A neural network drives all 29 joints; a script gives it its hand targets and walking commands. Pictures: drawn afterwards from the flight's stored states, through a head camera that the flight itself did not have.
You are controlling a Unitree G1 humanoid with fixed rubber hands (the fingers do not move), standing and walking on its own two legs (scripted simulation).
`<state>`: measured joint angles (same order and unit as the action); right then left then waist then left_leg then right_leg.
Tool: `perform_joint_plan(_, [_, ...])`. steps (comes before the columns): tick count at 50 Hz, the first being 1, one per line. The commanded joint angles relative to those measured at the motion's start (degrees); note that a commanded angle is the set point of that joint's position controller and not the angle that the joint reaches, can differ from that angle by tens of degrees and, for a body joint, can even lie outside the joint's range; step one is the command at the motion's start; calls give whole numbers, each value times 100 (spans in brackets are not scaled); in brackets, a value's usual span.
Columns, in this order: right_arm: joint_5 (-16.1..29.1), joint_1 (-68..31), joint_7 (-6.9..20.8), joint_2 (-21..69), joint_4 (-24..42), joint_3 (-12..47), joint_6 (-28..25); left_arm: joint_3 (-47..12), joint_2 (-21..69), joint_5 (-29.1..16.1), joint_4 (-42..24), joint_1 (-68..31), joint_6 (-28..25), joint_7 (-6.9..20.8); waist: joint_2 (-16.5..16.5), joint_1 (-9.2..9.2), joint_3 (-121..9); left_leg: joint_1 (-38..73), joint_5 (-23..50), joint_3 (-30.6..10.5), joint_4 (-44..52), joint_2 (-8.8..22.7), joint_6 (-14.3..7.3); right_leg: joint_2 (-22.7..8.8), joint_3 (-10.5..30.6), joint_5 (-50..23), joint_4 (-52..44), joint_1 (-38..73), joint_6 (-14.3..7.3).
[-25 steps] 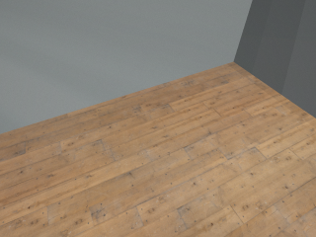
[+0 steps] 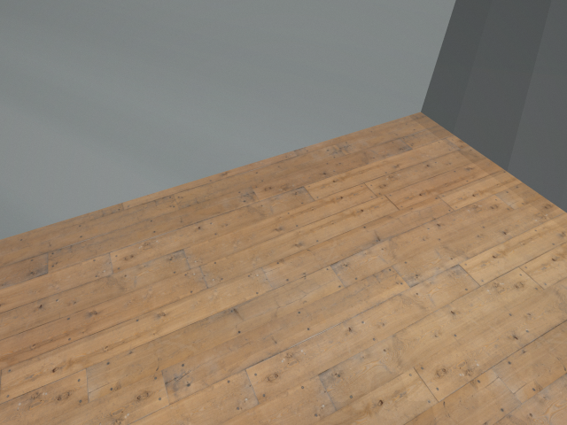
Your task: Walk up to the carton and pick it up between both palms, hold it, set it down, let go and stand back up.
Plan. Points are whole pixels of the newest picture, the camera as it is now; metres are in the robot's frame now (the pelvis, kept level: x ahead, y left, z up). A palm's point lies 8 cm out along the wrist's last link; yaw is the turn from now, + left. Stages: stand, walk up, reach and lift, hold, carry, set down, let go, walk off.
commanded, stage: stand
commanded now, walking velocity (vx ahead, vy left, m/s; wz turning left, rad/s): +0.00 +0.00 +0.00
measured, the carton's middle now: out of the picture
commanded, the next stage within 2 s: walk up in 1.56 s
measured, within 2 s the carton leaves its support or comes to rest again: neither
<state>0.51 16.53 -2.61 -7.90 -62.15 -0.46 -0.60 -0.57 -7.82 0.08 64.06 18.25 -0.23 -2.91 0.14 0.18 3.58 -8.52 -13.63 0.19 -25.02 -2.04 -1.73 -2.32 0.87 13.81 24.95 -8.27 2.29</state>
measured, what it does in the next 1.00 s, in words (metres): stands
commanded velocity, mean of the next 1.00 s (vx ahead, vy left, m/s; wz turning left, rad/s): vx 0.00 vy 0.00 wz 0.00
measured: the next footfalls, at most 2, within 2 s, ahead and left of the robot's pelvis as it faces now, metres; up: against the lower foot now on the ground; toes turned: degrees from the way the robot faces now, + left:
none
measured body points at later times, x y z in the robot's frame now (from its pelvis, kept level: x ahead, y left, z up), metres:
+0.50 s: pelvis +0.00 +0.00 +0.00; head +0.02 +0.00 +0.45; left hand -0.01 +0.22 -0.16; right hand +0.01 -0.22 -0.16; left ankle +0.00 +0.10 -0.74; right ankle +0.00 -0.14 -0.74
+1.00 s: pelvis +0.01 +0.00 +0.00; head +0.03 +0.00 +0.45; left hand +0.00 +0.22 -0.16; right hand +0.01 -0.22 -0.16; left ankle +0.00 +0.10 -0.74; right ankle +0.00 -0.14 -0.74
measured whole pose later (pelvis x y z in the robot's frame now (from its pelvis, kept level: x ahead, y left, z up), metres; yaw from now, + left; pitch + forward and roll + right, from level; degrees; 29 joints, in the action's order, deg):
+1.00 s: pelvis +0.01 +0.00 +0.00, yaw +0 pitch -2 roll +0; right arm 0.3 16.4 -2.8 -7.8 -62.7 0.1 -1.0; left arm -1.1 -8.1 -0.2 64.1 16.5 -0.2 -3.0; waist 0.0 0.3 4.1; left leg -7.9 -14.3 0.0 -24.5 -1.9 -1.6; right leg -2.2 0.7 14.5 24.4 -7.7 2.2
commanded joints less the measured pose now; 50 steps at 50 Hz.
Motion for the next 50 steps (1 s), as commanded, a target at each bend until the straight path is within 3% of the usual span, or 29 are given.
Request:
perform_joint_plan(1, [-11,391,-42,-679,214,-110,-87,115,-613,14,-132,460,-83,-45,-32,26,238,-264,591,-687,755,697,83,-369,332,-576,-449,-199,-196])
perform_joint_plan(3, [-18,485,-43,-654,207,-131,-68,141,-658,2,-166,516,-72,-53,-158,-5,372,-309,388,-673,787,701,62,-363,298,-426,-499,-284,-204])
perform_joint_plan(4, [-19,533,-41,-662,185,-116,-81,144,-719,17,-169,454,-68,-51,67,-54,354,-354,397,-746,816,734,65,-345,297,-406,-486,-206,-215])
perform_joint_plan(6, [-13,440,-44,-711,221,-134,-69,114,-590,6,-151,554,-61,-42,-23,3,423,-375,228,-728,857,736,66,-360,332,-359,-520,-317,-207])
perform_joint_plan(14, [-12,467,-45,-662,254,-110,-95,91,-640,-10,-155,586,-80,-34,113,-11,275,-228,701,-666,699,721,51,-363,314,-578,-537,-294,-222])
perform_joint_plan(17, [4,520,-40,-660,173,-110,-122,108,-698,7,-250,534,-89,-53,-156,-14,115,-230,922,-634,702,715,78,-388,289,-730,-464,-57,-205])
perform_joint_plan(24, [-27,517,-50,-642,125,-80,-96,83,-701,-6,-199,438,-65,-45,110,-37,457,-331,712,-699,778,755,94,-382,326,-583,-480,-304,-206])
perform_joint_plan(25, [-31,499,-53,-698,140,-112,-105,88,-646,-9,-190,497,-64,-45,-42,17,293,-319,823,-670,714,756,75,-385,326,-675,-473,-135,-188])
perform_joint_plan(32, [-28,547,-57,-642,111,-60,-121,59,-641,-11,-204,338,-61,-55,-80,-31,294,-309,945,-743,759,743,126,-366,300,-739,-435,-108,-225])
perform_joint_plan(33, [-26,475,-63,-667,159,-56,-115,58,-559,-8,-162,454,-48,-48,-127,41,300,-250,920,-700,747,724,122,-374,286,-649,-467,-180,-191])
perform_joint_plan(35, [-18,515,-51,-683,129,-53,-116,74,-720,-23,-101,370,-75,-59,106,-27,303,-201,1076,-619,701,723,143,-396,306,-863,-503,-166,-206])
perform_joint_plan(39, [-28,542,-52,-644,116,-27,-121,101,-754,10,-171,322,-82,-52,-60,8,211,-190,1220,-594,652,723,118,-391,296,-805,-469,-50,-209])
perform_joint_plan(42, [0,551,-67,-743,113,-79,-119,83,-716,8,-134,357,-70,-55,93,-13,255,-244,1073,-651,671,736,125,-358,234,-796,-535,-32,-197])
perform_joint_plan(47, [-29,428,-57,-680,119,-42,-106,71,-712,-21,-97,408,-58,-51,-93,52,295,-175,1049,-608,655,726,94,-392,269,-705,-488,-158,-186])
perform_joint_plan(49, [-31,521,-56,-694,114,-75,-118,82,-784,-32,-117,353,-61,-55,10,-12,177,-75,918,-659,723,743,90,-366,248,-602,-477,-174,-207])
perform_joint_plan(50, [-19,484,-66,-709,155,-78,-110,69,-720,-29,-134,380,-60,-49,-144,48,211,-149,953,-663,694,770,66,-402,284,-691,-513,-147,-204])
